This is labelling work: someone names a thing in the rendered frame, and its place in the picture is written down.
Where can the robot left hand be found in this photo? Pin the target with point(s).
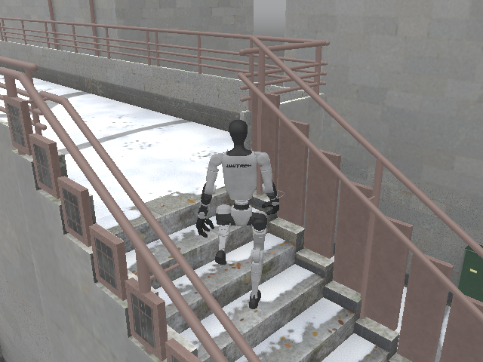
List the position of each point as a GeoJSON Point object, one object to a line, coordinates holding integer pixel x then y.
{"type": "Point", "coordinates": [200, 225]}

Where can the left robot upper arm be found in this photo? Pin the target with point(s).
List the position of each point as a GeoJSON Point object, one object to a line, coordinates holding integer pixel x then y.
{"type": "Point", "coordinates": [212, 172]}

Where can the right robot upper arm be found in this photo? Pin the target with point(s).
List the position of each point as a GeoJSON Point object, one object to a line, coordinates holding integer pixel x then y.
{"type": "Point", "coordinates": [266, 171]}

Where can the robot right hand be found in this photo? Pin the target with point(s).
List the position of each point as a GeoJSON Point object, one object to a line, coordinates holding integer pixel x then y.
{"type": "Point", "coordinates": [273, 211]}

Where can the robot torso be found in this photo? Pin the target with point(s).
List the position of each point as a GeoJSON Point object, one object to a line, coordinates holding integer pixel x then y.
{"type": "Point", "coordinates": [240, 179]}

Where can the robot right forearm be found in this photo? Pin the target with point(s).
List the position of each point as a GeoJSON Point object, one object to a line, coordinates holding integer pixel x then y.
{"type": "Point", "coordinates": [273, 197]}

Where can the robot left forearm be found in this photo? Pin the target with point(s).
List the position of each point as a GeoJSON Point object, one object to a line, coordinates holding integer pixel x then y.
{"type": "Point", "coordinates": [204, 204]}

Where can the right robot shin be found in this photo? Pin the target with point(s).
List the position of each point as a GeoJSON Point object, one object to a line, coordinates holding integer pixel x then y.
{"type": "Point", "coordinates": [256, 272]}

